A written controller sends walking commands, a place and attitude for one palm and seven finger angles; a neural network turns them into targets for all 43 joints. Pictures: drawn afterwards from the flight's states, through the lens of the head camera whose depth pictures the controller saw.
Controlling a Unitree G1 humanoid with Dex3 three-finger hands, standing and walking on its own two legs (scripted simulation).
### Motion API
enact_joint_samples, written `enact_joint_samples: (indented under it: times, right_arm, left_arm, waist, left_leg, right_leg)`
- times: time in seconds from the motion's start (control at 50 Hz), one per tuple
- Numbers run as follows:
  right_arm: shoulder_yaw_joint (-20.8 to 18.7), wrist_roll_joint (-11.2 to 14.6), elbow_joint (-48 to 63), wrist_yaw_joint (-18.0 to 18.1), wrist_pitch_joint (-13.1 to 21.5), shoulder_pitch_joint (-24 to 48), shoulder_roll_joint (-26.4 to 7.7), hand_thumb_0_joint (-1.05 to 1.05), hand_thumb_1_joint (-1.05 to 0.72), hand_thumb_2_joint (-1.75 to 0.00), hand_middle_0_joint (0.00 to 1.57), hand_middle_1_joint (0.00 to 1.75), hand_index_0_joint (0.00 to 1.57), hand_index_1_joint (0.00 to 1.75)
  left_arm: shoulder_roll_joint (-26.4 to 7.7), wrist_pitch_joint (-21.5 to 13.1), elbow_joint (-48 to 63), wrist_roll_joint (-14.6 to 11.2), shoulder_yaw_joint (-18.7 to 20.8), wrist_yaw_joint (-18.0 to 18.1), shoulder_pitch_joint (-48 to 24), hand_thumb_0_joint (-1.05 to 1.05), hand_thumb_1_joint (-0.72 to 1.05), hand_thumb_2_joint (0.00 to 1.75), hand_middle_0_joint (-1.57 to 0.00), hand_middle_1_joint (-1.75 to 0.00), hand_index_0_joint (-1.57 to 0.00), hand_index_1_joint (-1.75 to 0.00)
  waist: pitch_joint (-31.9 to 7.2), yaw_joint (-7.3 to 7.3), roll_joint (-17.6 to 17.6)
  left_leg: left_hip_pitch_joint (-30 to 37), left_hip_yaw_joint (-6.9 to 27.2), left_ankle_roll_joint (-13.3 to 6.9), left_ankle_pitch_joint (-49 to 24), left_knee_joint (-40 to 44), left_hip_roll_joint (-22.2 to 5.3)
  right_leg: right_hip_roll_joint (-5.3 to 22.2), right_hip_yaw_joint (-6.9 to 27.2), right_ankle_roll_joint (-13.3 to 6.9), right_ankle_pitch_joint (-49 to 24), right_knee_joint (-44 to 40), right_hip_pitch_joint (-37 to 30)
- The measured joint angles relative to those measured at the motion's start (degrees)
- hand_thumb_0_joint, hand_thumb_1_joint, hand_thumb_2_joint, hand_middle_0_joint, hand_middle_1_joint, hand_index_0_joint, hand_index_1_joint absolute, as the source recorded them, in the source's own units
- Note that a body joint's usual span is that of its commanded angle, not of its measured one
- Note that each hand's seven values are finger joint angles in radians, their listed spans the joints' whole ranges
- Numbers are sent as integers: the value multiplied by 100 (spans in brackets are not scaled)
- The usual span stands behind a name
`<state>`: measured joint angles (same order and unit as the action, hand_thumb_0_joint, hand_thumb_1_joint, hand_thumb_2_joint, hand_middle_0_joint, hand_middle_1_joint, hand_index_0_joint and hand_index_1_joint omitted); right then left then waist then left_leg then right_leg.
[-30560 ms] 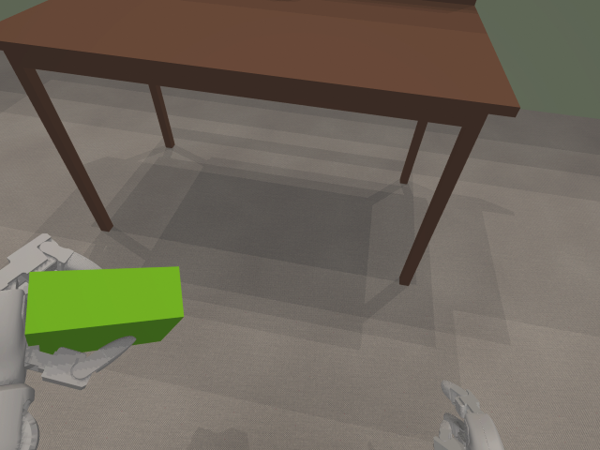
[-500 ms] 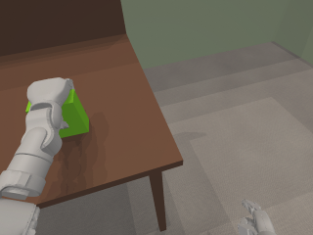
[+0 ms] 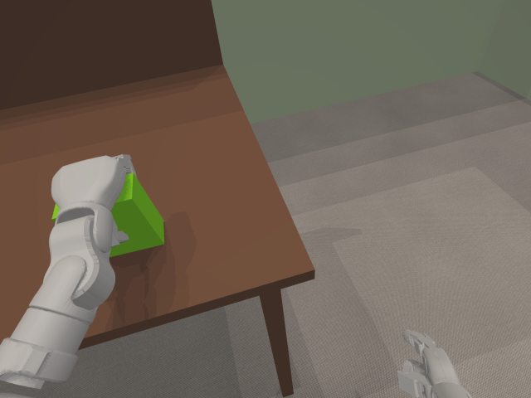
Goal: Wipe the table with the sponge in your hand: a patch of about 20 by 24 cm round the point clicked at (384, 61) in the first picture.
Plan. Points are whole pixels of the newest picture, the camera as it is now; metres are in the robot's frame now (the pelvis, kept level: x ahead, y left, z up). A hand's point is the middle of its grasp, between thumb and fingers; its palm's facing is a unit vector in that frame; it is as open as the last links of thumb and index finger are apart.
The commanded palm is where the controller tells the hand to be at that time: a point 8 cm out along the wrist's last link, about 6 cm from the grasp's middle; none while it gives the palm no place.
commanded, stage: wipe back along the third lane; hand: left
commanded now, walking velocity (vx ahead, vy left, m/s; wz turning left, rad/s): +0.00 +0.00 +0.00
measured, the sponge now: (121, 226) +0.33 +0.28 +0.10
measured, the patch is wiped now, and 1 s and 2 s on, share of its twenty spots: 0.95 0.95 0.95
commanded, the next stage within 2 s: slide back across to the middle lane in 0.46 s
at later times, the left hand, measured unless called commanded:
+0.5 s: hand (110, 233) +0.28 +0.25 +0.15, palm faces +0.12 -0.03 -0.99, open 9.7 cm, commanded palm +0.24 +0.24 +0.18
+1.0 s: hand (82, 241) +0.26 +0.28 +0.15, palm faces +0.06 -0.02 -1.00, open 9.7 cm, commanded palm +0.22 +0.29 +0.21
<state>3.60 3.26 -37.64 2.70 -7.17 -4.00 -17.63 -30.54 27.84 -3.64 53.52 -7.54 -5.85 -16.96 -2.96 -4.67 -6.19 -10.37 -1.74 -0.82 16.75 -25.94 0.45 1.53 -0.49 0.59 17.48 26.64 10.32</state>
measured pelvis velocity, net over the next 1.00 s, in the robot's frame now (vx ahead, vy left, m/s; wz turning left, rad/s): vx -0.02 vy -0.03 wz -0.01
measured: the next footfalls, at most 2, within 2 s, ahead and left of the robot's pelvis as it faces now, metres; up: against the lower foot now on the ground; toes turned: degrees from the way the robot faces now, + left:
none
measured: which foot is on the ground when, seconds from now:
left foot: down 0.00-1.00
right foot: down 0.00-1.00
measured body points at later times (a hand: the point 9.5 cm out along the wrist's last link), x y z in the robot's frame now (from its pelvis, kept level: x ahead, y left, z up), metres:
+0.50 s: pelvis -0.02 -0.01 +0.00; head -0.03 -0.07 +0.45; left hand +0.27 +0.25 +0.20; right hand +0.22 -0.22 -0.09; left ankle -0.04 +0.11 -0.74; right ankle -0.04 -0.13 -0.74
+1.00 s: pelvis -0.02 -0.03 +0.00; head -0.03 -0.08 +0.44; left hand +0.25 +0.28 +0.21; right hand +0.22 -0.25 -0.09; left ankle -0.04 +0.11 -0.74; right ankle -0.04 -0.13 -0.74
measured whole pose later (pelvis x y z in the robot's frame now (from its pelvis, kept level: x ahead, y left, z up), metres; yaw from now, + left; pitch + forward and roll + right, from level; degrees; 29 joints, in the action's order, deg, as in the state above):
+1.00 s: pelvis -0.02 -0.03 +0.00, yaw -1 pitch -2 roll +1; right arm 4.4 2.1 -37.6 4.7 -6.8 -1.7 -17.9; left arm -36.1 28.6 6.0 49.4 -1.0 -8.9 -5.0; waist -1.3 -5.1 -6.0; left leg -9.0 -1.7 1.1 16.6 -27.3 -1.4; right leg -0.3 -0.5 -1.4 18.3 29.9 10.1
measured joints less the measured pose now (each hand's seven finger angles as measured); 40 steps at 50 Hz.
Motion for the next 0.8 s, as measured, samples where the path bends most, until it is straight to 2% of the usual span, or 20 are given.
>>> enact_joint_samples:
  times: [0.34, 0.62, 0.8]
  right_arm:
    - [112, -11, 74, 5, -10, 244, 44, 1, -91, -90, 21, 30, 20, 30]
    - [116, -26, 33, 20, 10, 199, 15, 1, -91, -90, 21, 30, 20, 30]
    - [146, -83, -26, 109, 3, 268, 48, 1, -91, -90, 21, 30, 20, 30]
  left_arm:
    - [120, 346, 653, 23, -92, 94, 547, 2, -47, 108, -71, -143, -73, -145]
    - [179, 415, 1094, 2, -51, 142, 989, 2, -46, 108, -71, -144, -73, -145]
    - [-73, 317, 1070, -202, 154, -21, 992, 1, -47, 108, -72, -142, -75, -143]
  waist:
    - [33, -67, -11]
    - [47, -80, -88]
    - [100, -73, -19]
  left_leg:
    - [97, 2, 71, -68, -22, -52]
    - [134, -12, 115, -63, -63, -85]
    - [157, -29, 160, -50, -83, -129]
  right_leg:
    - [-52, 2, -73, -11, 131, -41]
    - [-85, 18, -116, 32, 255, -30]
    - [-130, 36, -163, 67, 332, -14]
